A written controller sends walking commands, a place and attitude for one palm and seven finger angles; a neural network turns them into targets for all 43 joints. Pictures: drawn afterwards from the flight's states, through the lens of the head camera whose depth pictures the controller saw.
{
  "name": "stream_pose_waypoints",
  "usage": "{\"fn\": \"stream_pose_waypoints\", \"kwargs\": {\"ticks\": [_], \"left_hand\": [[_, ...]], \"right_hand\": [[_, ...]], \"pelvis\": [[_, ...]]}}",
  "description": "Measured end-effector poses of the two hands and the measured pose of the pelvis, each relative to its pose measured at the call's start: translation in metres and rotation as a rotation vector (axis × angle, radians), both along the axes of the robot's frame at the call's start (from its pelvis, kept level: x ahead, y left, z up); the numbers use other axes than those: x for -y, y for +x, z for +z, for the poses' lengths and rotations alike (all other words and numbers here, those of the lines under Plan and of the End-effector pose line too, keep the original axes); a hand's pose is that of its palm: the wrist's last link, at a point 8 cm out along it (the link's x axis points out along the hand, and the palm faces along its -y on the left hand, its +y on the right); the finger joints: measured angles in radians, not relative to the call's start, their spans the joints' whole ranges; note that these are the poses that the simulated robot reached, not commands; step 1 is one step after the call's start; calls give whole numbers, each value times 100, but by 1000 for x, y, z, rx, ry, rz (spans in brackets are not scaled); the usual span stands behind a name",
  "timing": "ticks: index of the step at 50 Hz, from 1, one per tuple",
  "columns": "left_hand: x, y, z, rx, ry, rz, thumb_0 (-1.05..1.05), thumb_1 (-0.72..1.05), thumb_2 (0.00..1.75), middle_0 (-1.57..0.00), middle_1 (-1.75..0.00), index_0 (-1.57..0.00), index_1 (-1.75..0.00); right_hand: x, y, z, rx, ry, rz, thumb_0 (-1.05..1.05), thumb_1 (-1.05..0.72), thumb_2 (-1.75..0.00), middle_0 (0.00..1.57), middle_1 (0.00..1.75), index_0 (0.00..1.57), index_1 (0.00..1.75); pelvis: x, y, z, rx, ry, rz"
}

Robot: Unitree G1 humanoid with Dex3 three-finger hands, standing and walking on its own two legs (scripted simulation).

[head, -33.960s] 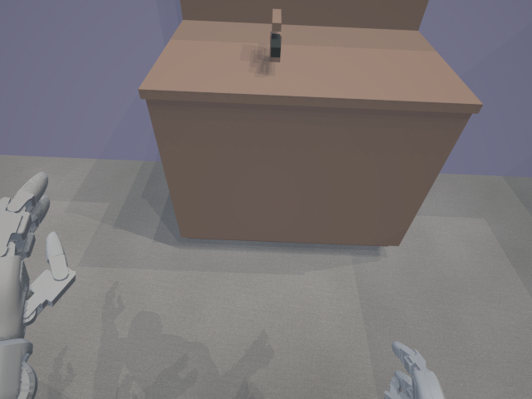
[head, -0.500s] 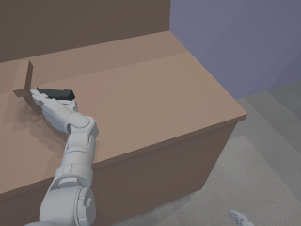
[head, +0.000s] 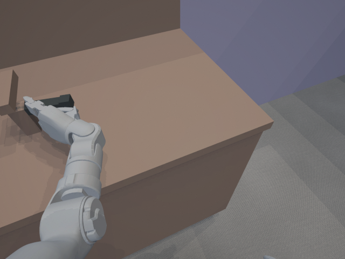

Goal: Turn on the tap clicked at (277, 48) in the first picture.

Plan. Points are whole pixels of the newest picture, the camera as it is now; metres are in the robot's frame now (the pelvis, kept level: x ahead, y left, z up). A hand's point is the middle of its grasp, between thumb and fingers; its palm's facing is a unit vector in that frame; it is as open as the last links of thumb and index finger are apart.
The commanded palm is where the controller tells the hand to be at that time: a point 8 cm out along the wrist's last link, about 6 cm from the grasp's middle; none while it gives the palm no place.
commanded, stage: lift the hand up off the lever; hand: left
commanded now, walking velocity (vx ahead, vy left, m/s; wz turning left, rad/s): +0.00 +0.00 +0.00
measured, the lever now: (66, 102) +0.47 +0.26 +0.12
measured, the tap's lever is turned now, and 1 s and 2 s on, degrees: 78 78 78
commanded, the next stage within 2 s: none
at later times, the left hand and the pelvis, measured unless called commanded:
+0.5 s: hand (69, 109) +0.43 +0.24 +0.13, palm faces +0.84 -0.53 -0.06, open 7.8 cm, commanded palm +0.37 +0.25 +0.14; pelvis +0.01 +0.01 +0.01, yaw -1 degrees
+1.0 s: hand (68, 109) +0.43 +0.24 +0.14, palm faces +0.84 -0.54 -0.08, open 7.8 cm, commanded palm +0.37 +0.25 +0.16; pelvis +0.02 +0.02 +0.01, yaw -1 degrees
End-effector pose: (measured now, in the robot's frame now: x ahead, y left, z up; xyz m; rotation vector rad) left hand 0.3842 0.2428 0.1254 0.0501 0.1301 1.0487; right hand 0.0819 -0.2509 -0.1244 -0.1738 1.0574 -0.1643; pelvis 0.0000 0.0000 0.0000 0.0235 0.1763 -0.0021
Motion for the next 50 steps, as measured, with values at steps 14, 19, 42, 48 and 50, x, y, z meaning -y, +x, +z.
{"fn": "stream_pose_waypoints", "kwargs": {"ticks": [14, 19, 42, 48, 50], "left_hand": [[-6, -5, 8, 14, -19, -13, 2, 92, 91, -15, -15, -14, -15], [-7, -7, 11, 20, -34, -25, 2, 91, 90, -16, -16, -14, -15], [-7, -13, 19, -11, -49, -41, 1, 90, 90, -16, -16, -15, -15], [-8, -14, 21, -10, -63, -42, 1, 90, 90, -16, -16, -15, -15], [-8, -15, 21, -12, -65, -43, 1, 90, 90, -17, -16, -15, -15]], "right_hand": [[-4, 10, 9, 47, -2, -4, 1, -91, -90, 20, 30, 20, 30], [-10, 22, 14, 81, -2, 11, 1, -91, -90, 20, 30, 20, 30], [-37, 69, 24, 163, 23, 86, 1, -91, -90, 20, 30, 20, 30], [-38, 72, 25, 162, 28, 82, 1, -91, -90, 20, 30, 20, 30], [-37, 73, 25, 163, 28, 80, 1, -91, -90, 20, 30, 20, 30]], "pelvis": [[-6, 4, 4, 25, -5, -10], [-9, 5, 6, 35, -7, -11], [-19, 13, 10, 64, -10, -5], [-18, 17, 10, 69, -10, -9], [-18, 17, 11, 73, -10, -10]]}}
